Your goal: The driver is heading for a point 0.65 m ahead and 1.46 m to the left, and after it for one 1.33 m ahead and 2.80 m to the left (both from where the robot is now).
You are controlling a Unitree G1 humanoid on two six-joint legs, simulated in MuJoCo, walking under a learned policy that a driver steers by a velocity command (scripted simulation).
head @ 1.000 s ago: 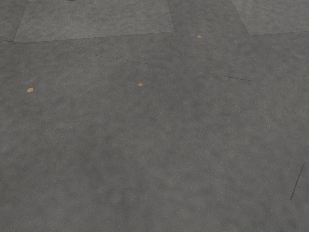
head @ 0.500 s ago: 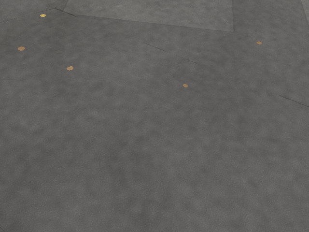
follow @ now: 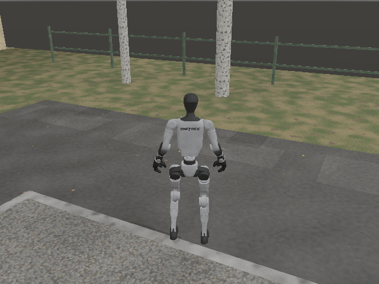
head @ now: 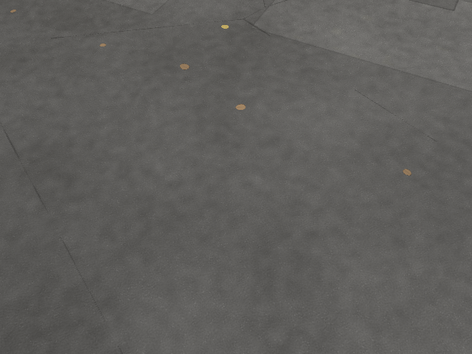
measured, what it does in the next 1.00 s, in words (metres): walks ahead, turning left: left foot, then right foot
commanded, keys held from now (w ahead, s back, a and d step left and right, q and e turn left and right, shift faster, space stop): q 0.20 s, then w+q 0.22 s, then w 0.50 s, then w+q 0.08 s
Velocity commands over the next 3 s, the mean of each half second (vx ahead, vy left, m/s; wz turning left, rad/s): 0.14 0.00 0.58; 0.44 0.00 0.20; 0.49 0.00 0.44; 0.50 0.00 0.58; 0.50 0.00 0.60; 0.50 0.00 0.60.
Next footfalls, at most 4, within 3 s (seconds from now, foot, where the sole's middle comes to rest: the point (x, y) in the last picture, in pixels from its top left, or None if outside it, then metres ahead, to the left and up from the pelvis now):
0.10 left None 0.03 0.14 -0.78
0.54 right None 0.15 -0.07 -0.78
1.00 left None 0.35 0.28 -0.78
1.48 right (184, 270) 0.70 0.22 -0.78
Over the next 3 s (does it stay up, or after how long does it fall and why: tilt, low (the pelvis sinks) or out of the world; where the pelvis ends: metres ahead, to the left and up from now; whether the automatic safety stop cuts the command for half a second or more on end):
stays up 0.89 0.92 -0.02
